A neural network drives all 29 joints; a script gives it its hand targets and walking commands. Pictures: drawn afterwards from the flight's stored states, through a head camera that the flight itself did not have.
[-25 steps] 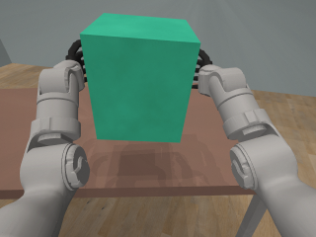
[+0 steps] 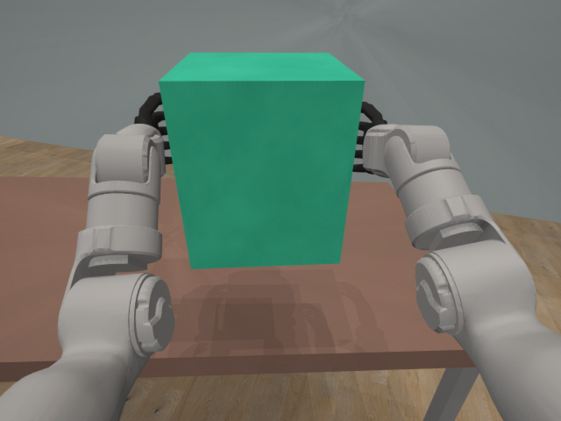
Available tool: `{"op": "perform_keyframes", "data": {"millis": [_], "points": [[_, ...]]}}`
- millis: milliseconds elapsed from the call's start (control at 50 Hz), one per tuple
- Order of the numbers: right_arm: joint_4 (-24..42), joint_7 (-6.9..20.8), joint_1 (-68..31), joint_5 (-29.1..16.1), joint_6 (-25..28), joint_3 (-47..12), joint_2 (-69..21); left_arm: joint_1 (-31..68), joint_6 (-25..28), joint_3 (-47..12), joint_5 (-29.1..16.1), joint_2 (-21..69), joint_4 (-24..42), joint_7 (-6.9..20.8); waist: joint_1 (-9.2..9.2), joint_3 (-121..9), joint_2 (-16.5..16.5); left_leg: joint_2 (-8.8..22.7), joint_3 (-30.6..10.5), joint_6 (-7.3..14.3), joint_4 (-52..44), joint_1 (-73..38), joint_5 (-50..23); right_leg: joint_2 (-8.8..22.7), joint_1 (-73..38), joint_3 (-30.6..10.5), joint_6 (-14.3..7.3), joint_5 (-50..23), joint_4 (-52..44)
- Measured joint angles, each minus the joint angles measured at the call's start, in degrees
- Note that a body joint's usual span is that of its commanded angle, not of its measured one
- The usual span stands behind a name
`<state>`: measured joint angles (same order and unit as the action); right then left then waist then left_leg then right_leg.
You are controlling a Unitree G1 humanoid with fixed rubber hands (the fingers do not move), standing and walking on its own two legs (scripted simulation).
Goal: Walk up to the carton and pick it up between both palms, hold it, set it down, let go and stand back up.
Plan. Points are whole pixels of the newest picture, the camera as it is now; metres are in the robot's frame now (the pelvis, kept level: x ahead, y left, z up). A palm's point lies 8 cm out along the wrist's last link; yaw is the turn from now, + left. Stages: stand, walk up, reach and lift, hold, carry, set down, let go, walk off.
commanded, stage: hold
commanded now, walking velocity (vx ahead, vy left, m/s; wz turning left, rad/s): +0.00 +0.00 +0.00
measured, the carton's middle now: (263, 155) +0.39 +0.01 +0.30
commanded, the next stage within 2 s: none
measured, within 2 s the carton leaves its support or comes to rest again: neither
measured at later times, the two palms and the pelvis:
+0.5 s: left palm (189, 150) +0.36 +0.11 +0.31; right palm (403, 163) +0.35 -0.19 +0.30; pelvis -0.01 -0.01 +0.00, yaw -1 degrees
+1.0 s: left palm (167, 150) +0.37 +0.14 +0.31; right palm (379, 167) +0.36 -0.16 +0.29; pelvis -0.01 -0.04 +0.00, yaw +2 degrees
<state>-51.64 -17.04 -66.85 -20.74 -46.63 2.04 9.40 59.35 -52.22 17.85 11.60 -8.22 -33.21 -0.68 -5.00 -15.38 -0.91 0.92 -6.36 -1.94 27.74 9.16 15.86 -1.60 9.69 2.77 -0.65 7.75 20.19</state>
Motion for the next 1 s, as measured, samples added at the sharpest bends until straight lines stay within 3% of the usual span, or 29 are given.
{"op": "perform_keyframes", "data": {"millis": [100,260,440,560,660,780,900,1000], "points": [[-2.41,1.6,-0.52,-0.88,1.8,-1.88,1.51,-0.49,0.64,-2.63,-1.63,0.08,-0.21,-1.62,0.1,-1.07,1.47,-0.1,0.59,0.37,0.91,1.07,0.43,0.04,0.58,-0.62,0.47,-0.52,-0.54],[-8.1,4.07,-1.97,-1.32,3.65,-2.59,3.51,1.0,1.44,-0.96,-0.01,2.8,-3.6,-3.29,0.5,-0.13,2.82,-0.12,1.24,0.83,0.32,0.14,0.04,0.06,-0.01,-1.27,0.6,-0.98,-0.88],[-8.25,4.66,-2.44,-1.55,4.23,-6.19,4.28,0.21,3.37,-0.45,-2.33,2.94,-4.13,-4.47,1.82,-0.08,4.21,0.46,1.39,-0.05,-1.57,2.14,-1.91,-0.47,2.97,-1.43,-0.36,-2.09,-0.9],[-8.56,4.52,-3.83,0.54,4.11,-5.35,3.25,2.39,4.26,1.95,-3.54,1.77,-6.37,-4.57,2.45,0.18,4.77,0.87,0.41,-0.94,-3.06,3.81,-3.48,-0.8,5.13,-0.45,-1.32,-2.57,-0.76],[-5.8,3.2,-3.67,1.87,3.47,-4.86,1.85,4.84,5.79,3.14,-4.99,-0.63,-9.26,-3.77,2.76,0.37,4.79,1.27,-0.48,-1.07,-3.82,5.68,-4.42,-1.18,7.2,0.45,-1.96,-2.85,-0.62],[0.44,-0.18,-1.78,1.67,2.09,-5.59,-0.03,5.08,7.41,4.14,-6.3,-3.13,-9.41,-1.71,3.3,-0.27,4.46,1.8,-1.19,0.4,-4.18,7.34,-4.67,-1.81,8.36,1.12,-2.42,-3.49,-1.76],[5.33,-2.65,1.54,1.12,2.05,-3.06,-2.08,1.91,5.99,2.04,-6.88,-3.91,-3.94,-0.7,2.08,-0.04,3.54,2.1,-2.67,-2.92,-4.69,5.79,-4.62,-1.93,6.33,2.47,-2.77,-2.84,-2.21],[6.45,-3.51,3.91,1.5,0.6,-1.24,-3.53,0.49,4.74,2.84,-4.73,-3.18,-3.94,0.58,0.67,0.55,2.01,1.8,-2.87,-2.46,-4.11,3.23,-3.55,-1.66,3.57,2.67,-2.33,-1.71,-1.84]]}}
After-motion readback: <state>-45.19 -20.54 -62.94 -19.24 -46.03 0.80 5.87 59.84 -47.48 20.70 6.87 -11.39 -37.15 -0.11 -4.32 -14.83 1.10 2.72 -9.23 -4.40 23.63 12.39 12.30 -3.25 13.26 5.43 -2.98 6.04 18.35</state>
